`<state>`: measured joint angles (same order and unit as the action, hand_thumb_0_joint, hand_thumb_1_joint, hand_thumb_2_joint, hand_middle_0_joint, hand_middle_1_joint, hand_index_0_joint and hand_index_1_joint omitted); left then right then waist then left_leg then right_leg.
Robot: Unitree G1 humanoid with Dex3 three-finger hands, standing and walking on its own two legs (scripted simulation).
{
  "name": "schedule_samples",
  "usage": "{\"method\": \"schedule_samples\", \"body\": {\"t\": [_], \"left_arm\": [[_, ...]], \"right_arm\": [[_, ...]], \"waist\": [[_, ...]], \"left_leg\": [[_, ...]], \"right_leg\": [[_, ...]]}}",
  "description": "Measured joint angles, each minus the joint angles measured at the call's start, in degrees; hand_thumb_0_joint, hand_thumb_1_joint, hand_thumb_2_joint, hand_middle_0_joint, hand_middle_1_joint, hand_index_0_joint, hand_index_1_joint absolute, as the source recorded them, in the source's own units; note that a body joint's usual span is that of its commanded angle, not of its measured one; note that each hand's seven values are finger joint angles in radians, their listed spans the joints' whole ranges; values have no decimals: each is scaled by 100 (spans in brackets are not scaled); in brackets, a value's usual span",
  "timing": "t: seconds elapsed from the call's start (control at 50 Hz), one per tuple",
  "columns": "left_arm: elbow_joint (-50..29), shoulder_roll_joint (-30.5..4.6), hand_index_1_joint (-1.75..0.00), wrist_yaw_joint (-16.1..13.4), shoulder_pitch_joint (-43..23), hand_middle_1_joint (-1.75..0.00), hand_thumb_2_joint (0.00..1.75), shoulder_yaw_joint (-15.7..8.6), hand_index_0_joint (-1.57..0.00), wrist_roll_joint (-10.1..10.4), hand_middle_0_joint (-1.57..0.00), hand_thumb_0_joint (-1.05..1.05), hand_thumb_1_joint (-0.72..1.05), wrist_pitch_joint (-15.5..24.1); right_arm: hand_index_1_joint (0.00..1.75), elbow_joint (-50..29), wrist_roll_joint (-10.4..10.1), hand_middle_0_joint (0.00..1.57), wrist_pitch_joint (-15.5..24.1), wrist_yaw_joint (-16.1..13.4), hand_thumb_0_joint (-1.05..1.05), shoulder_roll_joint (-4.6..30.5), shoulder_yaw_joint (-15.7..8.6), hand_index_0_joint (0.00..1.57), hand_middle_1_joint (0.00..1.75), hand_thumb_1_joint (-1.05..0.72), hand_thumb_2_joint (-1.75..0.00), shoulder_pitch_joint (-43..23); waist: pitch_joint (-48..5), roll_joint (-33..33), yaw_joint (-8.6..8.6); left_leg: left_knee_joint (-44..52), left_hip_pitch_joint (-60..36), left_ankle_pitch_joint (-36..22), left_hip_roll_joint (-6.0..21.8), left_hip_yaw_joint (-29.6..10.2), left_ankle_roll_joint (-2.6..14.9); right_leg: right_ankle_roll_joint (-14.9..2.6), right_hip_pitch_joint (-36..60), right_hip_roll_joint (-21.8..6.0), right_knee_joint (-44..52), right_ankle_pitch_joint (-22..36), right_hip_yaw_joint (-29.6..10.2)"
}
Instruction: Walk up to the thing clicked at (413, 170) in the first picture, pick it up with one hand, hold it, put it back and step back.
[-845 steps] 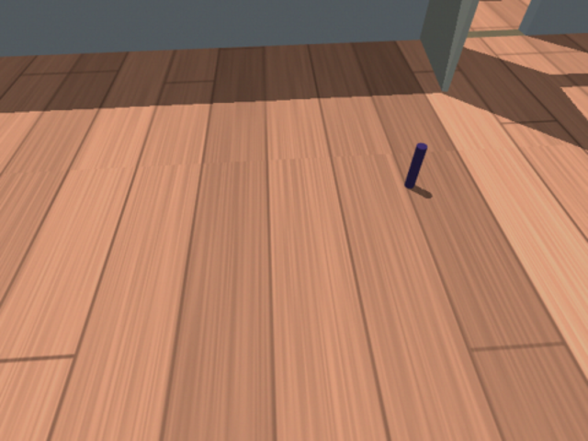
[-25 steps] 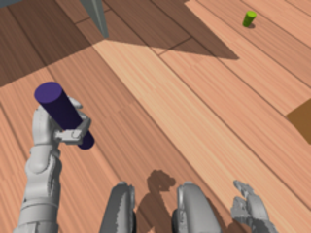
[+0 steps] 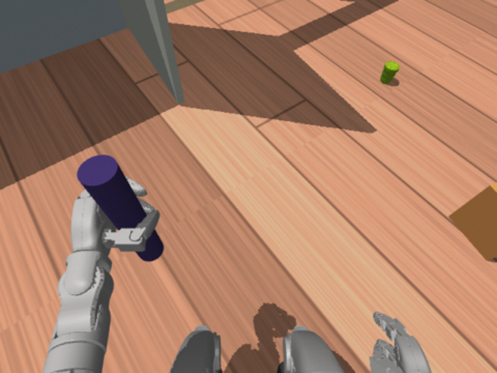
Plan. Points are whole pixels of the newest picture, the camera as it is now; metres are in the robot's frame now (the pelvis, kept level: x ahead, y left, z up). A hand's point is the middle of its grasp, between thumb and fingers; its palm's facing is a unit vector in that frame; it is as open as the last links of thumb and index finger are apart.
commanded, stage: lift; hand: left
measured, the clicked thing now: (130, 218) +0.34 +0.19 +0.04
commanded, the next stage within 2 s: hold in 0.68 s
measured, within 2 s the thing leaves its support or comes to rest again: neither
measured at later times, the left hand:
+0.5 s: hand (133, 202) +0.35 +0.17 +0.08, palm faces +0.08 -1.00 +0.00, open 7.1 cm
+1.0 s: hand (131, 189) +0.36 +0.17 +0.10, palm faces +0.09 -1.00 +0.01, open 7.1 cm
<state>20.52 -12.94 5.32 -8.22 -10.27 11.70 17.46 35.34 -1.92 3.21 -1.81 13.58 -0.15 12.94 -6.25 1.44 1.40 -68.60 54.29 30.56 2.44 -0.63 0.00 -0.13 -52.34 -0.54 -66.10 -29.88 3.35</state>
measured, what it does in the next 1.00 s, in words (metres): rises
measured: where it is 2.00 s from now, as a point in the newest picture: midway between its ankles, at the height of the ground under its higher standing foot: outside the picture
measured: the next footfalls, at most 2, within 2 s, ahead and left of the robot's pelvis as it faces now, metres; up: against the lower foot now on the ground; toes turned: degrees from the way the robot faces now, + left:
none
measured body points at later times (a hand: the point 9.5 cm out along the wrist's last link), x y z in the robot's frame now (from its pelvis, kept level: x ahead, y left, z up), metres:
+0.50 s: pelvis +0.01 +0.00 +0.04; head +0.08 +0.00 +0.48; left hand +0.34 +0.23 +0.08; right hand +0.15 -0.25 -0.07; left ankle +0.03 +0.12 -0.64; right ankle +0.02 -0.12 -0.64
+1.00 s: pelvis +0.02 +0.00 +0.05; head +0.08 +0.00 +0.50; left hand +0.35 +0.23 +0.10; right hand +0.15 -0.25 -0.06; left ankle +0.03 +0.12 -0.64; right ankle +0.02 -0.12 -0.64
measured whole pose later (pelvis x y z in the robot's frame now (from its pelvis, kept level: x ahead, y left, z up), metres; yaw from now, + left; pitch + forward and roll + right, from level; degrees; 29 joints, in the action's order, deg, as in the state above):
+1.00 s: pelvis +0.02 +0.00 +0.05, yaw +0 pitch +9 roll -1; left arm 24.5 -10.8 4.8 -8.1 -8.8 10.9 20.3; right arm 37.0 -0.9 1.5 -0.9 13.1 -0.5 13.7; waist -2.6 0.9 0.9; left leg -51.6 34.8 25.5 2.1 0.6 0.0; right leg 0.1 -33.4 -0.4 -49.5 -24.8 2.5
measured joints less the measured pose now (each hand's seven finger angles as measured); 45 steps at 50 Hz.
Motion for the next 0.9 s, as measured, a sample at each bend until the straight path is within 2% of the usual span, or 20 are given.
{"method": "schedule_samples", "body": {"t": [0.2, 0.36, 0.9], "left_arm": [[122, 48, -124, -46, 22, -122, 119, 70, -91, -75, -92, 2, -12, 141], [232, 86, -123, 14, 55, -122, 119, 82, -91, -20, -92, 2, -12, 204], [443, 179, -124, 11, -35, -122, 119, 117, -91, -54, -92, 2, -11, 290]], "right_arm": [[30, 29, 48, 20, -3, 8, 0, -28, -2, 21, 30, -90, -90, 22], [30, 76, 58, 20, 1, 13, 0, -30, 5, 21, 30, -90, -90, 33], [30, 161, 96, 20, -143, 68, 0, -45, -22, 21, 30, -90, -90, 62]], "waist": [[145, -57, 3], [214, -43, -15], [363, -59, -37]], "left_leg": [[576, -617, -214, -15, 30, -10], [932, -1010, -323, -18, 50, -12], [1605, -1832, -476, -30, 118, -4]], "right_leg": [[-4, 601, 0, 552, 205, -16], [-1, 986, 6, 902, 313, -28], [20, 1784, 13, 1570, 484, -84]]}}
